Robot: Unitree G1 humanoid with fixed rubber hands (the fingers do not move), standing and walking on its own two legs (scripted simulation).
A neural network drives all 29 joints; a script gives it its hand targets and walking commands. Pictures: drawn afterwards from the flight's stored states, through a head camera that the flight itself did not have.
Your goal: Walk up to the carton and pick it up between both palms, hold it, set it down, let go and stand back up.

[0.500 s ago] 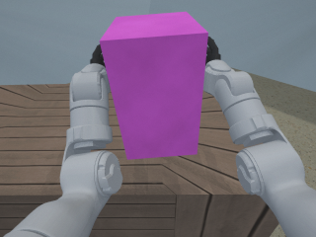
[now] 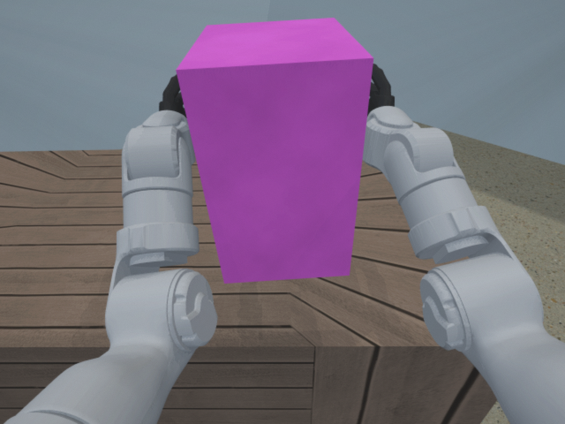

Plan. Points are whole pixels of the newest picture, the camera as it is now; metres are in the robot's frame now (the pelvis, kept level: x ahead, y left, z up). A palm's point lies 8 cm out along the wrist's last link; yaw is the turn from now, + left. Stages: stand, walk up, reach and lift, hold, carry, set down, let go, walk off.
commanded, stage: hold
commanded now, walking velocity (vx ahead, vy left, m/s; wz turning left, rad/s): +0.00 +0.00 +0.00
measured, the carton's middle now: (278, 151) +0.36 +0.00 +0.28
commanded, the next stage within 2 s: set down in 0.48 s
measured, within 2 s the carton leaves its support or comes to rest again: neither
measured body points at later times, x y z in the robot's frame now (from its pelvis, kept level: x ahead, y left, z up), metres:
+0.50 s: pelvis -0.01 -0.01 +0.00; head -0.10 +0.00 +0.44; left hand +0.38 +0.13 +0.33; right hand +0.38 -0.13 +0.32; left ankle -0.02 +0.12 -0.74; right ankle +0.05 -0.12 -0.74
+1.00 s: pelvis +0.00 +0.00 +0.00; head -0.05 +0.03 +0.45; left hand +0.42 +0.14 +0.29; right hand +0.40 -0.12 +0.27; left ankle -0.02 +0.12 -0.74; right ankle +0.05 -0.12 -0.74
